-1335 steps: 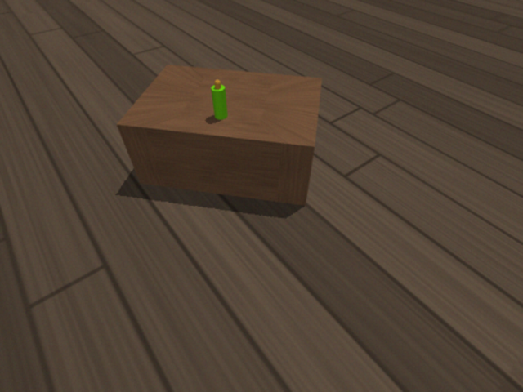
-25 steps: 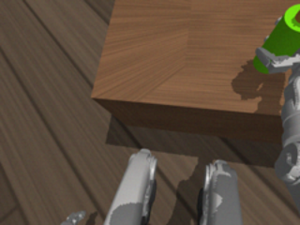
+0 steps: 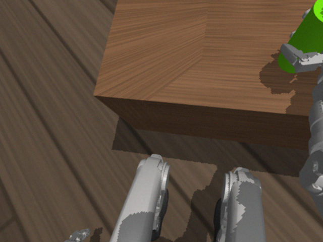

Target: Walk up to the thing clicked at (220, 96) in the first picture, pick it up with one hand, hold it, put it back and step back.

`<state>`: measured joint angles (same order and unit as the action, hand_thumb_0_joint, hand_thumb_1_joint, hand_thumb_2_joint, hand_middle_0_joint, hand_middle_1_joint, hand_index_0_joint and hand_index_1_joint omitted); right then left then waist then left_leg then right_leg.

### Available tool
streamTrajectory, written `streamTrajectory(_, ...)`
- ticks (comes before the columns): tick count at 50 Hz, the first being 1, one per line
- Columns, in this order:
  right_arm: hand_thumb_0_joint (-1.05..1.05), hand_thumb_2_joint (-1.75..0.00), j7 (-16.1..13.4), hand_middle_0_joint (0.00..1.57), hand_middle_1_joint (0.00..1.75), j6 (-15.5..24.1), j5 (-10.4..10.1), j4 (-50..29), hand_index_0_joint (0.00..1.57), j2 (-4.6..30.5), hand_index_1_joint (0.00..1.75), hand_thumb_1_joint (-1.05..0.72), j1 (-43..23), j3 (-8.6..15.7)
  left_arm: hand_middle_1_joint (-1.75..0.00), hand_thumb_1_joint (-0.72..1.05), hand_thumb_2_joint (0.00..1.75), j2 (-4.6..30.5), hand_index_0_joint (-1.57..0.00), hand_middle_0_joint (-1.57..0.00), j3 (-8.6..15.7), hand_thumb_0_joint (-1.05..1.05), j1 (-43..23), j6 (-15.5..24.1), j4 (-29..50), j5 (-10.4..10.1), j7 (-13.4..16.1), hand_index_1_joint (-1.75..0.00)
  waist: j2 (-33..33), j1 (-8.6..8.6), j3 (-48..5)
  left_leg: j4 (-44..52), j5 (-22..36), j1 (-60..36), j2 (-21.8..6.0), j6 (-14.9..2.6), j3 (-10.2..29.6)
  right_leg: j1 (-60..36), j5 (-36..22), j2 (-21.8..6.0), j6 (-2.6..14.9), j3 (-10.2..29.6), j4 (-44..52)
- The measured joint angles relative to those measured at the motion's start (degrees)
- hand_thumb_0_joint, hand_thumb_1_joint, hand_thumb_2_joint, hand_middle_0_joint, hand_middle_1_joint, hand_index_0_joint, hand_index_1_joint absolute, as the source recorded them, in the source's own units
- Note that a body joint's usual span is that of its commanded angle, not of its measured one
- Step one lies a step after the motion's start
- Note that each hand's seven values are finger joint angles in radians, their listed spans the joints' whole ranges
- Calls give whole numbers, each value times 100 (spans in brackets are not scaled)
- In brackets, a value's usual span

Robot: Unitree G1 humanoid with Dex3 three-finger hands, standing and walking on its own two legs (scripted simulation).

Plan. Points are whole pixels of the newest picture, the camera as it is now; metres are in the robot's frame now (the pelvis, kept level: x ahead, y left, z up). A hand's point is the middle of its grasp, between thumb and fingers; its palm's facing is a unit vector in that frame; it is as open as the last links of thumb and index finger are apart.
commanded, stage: loosen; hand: right
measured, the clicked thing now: (315, 33) +0.57 -0.21 +0.04
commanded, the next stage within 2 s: open in 0.06 s
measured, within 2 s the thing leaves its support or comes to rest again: neither
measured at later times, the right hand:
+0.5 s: hand (311, 36) +0.57 -0.21 +0.02, palm faces +0.16 +0.99 -0.02, open 11.1 cm
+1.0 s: hand out of the picture +0.58 -0.25 +0.10, palm faces +0.24 +0.97 -0.07, open 16.3 cm
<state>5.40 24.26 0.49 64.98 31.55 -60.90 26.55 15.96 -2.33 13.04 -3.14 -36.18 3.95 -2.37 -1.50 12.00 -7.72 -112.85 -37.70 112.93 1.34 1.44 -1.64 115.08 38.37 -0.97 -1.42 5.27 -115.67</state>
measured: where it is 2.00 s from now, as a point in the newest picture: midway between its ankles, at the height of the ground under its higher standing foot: (187, 229)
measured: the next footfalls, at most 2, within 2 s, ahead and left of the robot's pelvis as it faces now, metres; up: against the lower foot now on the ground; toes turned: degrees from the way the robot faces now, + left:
none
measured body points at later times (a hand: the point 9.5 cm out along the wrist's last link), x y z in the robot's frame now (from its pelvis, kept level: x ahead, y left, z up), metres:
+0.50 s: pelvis +0.00 +0.00 +0.00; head +0.23 -0.04 +0.39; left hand +0.06 +0.28 -0.11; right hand +0.56 -0.26 +0.02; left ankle +0.09 +0.13 -0.41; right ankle +0.07 -0.13 -0.41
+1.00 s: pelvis +0.00 +0.00 +0.03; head +0.22 -0.03 +0.43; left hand +0.05 +0.28 -0.08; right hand +0.56 -0.31 +0.10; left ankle +0.09 +0.13 -0.41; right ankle +0.07 -0.13 -0.41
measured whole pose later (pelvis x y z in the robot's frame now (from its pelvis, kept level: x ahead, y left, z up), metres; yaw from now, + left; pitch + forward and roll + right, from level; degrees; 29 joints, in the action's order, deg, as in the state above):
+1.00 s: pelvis +0.00 +0.00 +0.03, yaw +0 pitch +36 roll +4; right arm 7.4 16.9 0.1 61.0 38.1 -61.8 29.6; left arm 15.8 -2.4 13.2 -5.2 -35.4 1.3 -0.4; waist -2.1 11.4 -8.0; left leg -106.8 -36.7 106.1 1.8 1.3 -1.7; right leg 108.0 37.8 -1.7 -1.4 5.0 -109.7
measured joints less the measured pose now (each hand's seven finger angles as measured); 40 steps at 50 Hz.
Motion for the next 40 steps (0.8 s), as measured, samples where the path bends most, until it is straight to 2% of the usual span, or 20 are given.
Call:
streamTrajectory(5, -1, -106, 14, 81, 106, -85, -26, -121, 84, -13, 108, 33, 51, 35, -30, 92, 88, 32, -20, -20, 14, 1, 22, -14, 24, -22, 14, -29, -22, -6, 10, -36, -24, 22, 7, 2, 1, 18, 30, -7, -2, 1, -39)
streamTrajectory(13, -2, -77, 19, 90, 87, -132, -66, -167, 94, -45, 89, 30, 94, 14, -30, 94, 87, 23, -21, -20, 25, 1, 17, -19, 26, -58, 31, -28, -7, -37, -46, -7, -52, -31, 12, -7, -13, -35, 64, -15, -6, 12, -15)
streamTrajectory(17, -2, -63, 41, 90, 79, -89, -82, -249, 93, -65, 80, 28, 80, -16, -30, 93, 88, 29, -20, -20, 39, 1, 4, -12, 43, -55, 30, -29, -2, -51, -65, 10, -60, -46, 2, -7, -13, -44, 66, -6, -4, 12, 2)
streamTrajectory(28, -1, -37, 50, 71, 54, -99, -71, -89, 72, -39, 55, 30, -8, -58, -31, 92, 89, 51, -20, -20, 22, 1, -20, -67, 164, -50, -17, -29, -17, -59, -58, -24, -49, -40, -12, -4, -10, -30, 43, 10, -2, 9, -27)
streamTrajectory(36, -1, -29, 35, 52, 40, -93, -87, -86, 52, -5, 40, 30, -104, -70, -31, 91, 89, 13, -20, -20, -36, 1, -39, -84, 153, -58, -12, -30, 24, -51, -12, -97, -8, 53, -1, -15, -14, 47, 5, 4, -16, 18, -89)
streamTrajectory(40, -1, -26, 25, 41, 33, -181, -6, -227, 40, 81, 33, 29, -99, 37, -30, 91, 89, 10, -20, -20, -50, 1, -49, -118, 172, -70, 17, -30, 7, -16, 11, -104, 9, 62, 14, -15, -27, 56, 3, -9, -21, 32, -110)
